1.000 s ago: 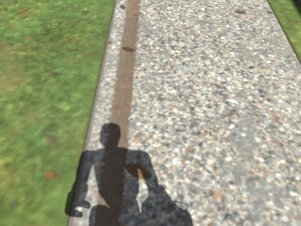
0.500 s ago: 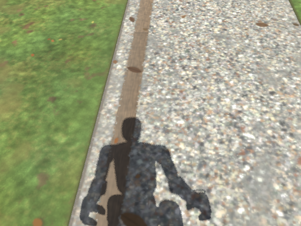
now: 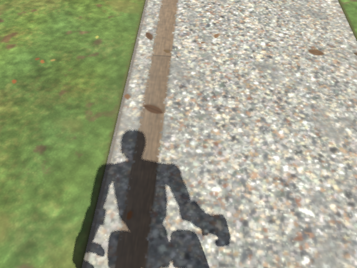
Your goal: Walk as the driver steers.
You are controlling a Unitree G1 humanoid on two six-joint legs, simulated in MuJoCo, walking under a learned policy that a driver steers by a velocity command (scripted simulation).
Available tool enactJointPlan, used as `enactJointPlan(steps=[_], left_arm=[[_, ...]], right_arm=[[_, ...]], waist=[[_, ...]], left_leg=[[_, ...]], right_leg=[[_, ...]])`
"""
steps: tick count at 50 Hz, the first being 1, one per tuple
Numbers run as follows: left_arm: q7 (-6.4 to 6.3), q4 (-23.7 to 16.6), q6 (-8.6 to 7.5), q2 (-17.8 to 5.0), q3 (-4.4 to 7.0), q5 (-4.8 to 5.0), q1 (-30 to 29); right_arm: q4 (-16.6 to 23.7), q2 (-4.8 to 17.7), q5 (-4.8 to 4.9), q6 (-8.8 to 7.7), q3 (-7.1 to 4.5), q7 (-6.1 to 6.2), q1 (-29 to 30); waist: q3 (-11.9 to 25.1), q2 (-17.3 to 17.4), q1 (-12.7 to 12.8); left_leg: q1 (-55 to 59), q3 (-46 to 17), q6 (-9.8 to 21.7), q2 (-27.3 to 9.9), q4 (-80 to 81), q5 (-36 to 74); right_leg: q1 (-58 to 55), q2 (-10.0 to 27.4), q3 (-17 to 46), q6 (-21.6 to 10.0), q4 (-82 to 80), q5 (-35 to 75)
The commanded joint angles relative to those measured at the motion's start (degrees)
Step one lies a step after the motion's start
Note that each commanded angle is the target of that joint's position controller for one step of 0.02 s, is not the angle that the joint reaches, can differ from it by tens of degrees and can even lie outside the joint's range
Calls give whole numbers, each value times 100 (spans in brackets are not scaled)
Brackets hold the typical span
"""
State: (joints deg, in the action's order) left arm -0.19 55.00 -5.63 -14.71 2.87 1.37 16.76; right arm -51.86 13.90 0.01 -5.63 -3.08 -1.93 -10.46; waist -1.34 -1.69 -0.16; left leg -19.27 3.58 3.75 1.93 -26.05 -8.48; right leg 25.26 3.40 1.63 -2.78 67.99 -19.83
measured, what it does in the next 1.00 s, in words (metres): walks ahead, turning left: right foot, then left foot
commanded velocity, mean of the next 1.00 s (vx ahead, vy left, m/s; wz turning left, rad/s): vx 0.50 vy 0.00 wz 0.29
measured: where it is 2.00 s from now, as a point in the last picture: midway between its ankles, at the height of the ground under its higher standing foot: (127, 138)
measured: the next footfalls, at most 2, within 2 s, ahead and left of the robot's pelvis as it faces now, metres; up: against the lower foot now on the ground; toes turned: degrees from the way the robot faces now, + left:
right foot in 0.42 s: +0.41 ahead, -0.16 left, +0.00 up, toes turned +1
left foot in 0.96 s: +0.62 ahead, +0.16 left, +0.00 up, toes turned +23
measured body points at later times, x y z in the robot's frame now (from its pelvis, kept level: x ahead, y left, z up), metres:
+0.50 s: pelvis +0.28 -0.05 -0.01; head +0.31 -0.06 +0.44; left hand +0.44 +0.20 -0.11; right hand +0.27 -0.32 -0.16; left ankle +0.11 +0.07 -0.66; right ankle +0.37 -0.15 -0.74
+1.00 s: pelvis +0.52 +0.04 -0.02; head +0.55 +0.06 +0.43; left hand +0.44 +0.30 -0.17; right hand +0.78 -0.14 -0.12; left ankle +0.59 +0.15 -0.74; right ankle +0.38 -0.16 -0.69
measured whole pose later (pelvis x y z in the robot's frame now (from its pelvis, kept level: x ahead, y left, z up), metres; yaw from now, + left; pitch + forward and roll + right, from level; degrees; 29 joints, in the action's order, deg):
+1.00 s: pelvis +0.52 +0.04 -0.02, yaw +20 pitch +1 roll -2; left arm -0.7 56.0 -3.8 -15.3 4.5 0.7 17.1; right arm -45.1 14.3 1.2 -2.3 -4.9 -2.3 -3.4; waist -3.1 0.3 1.7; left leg -29.0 3.7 5.8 -0.2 -37.9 -9.5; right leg 3.9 7.2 -10.8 2.3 46.7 -28.4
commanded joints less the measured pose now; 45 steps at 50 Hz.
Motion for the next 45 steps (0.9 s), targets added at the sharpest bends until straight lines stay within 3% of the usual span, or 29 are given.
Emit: enactJointPlan(steps=[1, 4, 6, 10, 14, 17, 19, 20, 21, 22, 23, 24, 25, 26, 27, 29, 32, 38, 43, 45], left_arm=[[-63, -273, 61, -289, 132, -40, 281], [-93, -460, 128, -328, 170, -93, -176], [-79, -598, 113, -307, 176, -119, -605], [7, -807, 64, -171, 115, -82, -1387], [125, -1052, 18, -182, 66, -35, -2075], [217, -1186, -76, -315, 88, -20, -2141], [212, -1043, -134, -558, 196, -29, -1514], [168, -772, -150, -821, 338, -48, -621], [102, -574, -159, -1262, 461, -152, 497], [111, -428, -109, -1664, 548, -183, 912], [102, -475, -100, -1048, 389, -165, 880], [74, -571, -111, -762, 293, -146, 374], [70, -642, -115, -607, 233, -150, -83], [86, -639, -122, -445, 192, -164, -386], [92, -614, -141, -343, 161, -214, -543], [83, -532, -160, -334, 181, -213, -597], [2, -429, -176, -552, 259, -235, -506], [-127, -332, -82, -785, 331, -196, -242], [-130, -208, 79, -972, 413, -62, 109], [-114, -179, 133, -1092, 444, -4, 88]], right_arm=[[145, 461, -45, -95, -71, -18, -108], [-15, 720, -40, -113, -129, 82, -420], [-93, 746, -20, -75, -127, 153, -627], [-219, 804, 40, -28, -119, 216, -966], [-438, 834, 87, 56, -139, 229, -1407], [-492, 915, 123, 144, -189, 271, -1429], [-424, 1023, 135, 187, -229, 280, -1187], [-368, 902, 110, 197, -184, 269, -1080], [-194, 652, 27, 185, -82, 257, -1019], [-173, -171, 81, 77, 135, 223, -1826], [-265, 444, 217, -11, -7, 215, -1614], [-92, 800, 314, -40, -117, 225, -1095], [-33, 764, 293, -24, -128, 261, -807], [-10, 689, 219, 24, -167, 288, -656], [-22, 566, 208, 109, -197, 283, -779], [0, 305, 227, 264, -196, 265, -878], [215, 288, 171, 390, -232, 267, -541], [594, 213, 109, 345, -179, 68, 485], [1007, 258, 129, 364, -145, -96, 1177], [1077, 366, 115, 373, -196, -122, 1049]], waist=[[313, 658, 131], [67, 499, 108], [0, 452, 3], [-148, 486, -242], [-376, 458, -477], [-377, 545, -327], [-22, 678, 80], [543, 594, 492], [1474, 110, 883], [2337, -1506, 548], [2346, -1135, 706], [1470, -845, 642], [1009, -427, 476], [623, -275, 328], [462, -409, 128], [250, -396, -21], [6, -196, -68], [-266, -85, 200], [-477, -110, 369], [-297, -243, 181]], left_leg=[[735, -1582, 948, -1438, 1708, 485], [773, -1259, 1030, -1433, 1913, 997], [998, -1106, 959, -1398, 1940, 1165], [1222, -766, 771, -1249, 1987, 1024], [1863, -844, 781, -1474, 1759, 959], [2208, -1108, 710, -1681, 1331, 1270], [2100, -1135, 584, -1599, 703, 2299], [1766, -939, 429, -1261, -259, 2805], [612, -648, 200, -841, -1989, 1631], [-1619, -413, -173, 108, -4012, -1857], [-2135, -1187, -134, -111, -4823, -2443], [-2486, -1117, -68, -385, -5008, -2001], [-2315, -978, -65, -674, -4862, -1490], [-2089, -952, -66, -834, -4569, -1162], [-1758, -994, -51, -982, -4374, -935], [-1551, -936, -55, -1048, -4169, -782], [-1991, -1006, -133, -1079, -3716, -204], [-2056, -556, -177, -964, -2014, 1070], [-2150, -154, 32, -823, -1296, 458], [-1549, 105, 228, -525, -1162, -152]], right_leg=[[788, 535, 201, -4, -171, 536], [1293, 592, 165, 148, -877, 1188], [1579, 577, 141, 216, -1537, 1779], [1398, 357, -65, 218, -2853, 2640], [1503, 213, -116, 178, -3515, 2426], [1234, 98, -42, 55, -3917, 1880], [117, -159, -222, -69, -4113, 1616], [-1184, -235, -285, -220, -4138, 1690], [-3041, 724, 673, -586, -3911, 1760], [-5039, 2154, 3186, -1412, -4458, 919], [-4836, 2102, 3721, -1334, -4897, 314], [-4085, 1942, 2809, -1038, -4999, 423], [-3248, 1743, 2113, -888, -5170, 793], [-2531, 1538, 1574, -794, -5412, 1072], [-2076, 1380, 1134, -720, -5615, 1212], [-1650, 1285, 598, -749, -5907, 1458], [-1612, 1318, 37, -802, -6100, 1888], [-1965, 1209, -943, -630, -6179, 2101], [-2864, 1467, -1282, -508, -5758, 2555], [-2987, 1515, -1381, -442, -5212, 4046]])
Velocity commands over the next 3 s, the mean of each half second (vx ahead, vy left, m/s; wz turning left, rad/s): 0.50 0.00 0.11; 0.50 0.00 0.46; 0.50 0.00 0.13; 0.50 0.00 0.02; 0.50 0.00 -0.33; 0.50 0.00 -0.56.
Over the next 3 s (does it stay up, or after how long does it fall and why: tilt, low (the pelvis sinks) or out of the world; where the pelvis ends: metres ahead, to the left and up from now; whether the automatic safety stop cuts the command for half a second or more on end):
stays up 1.58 0.35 0.01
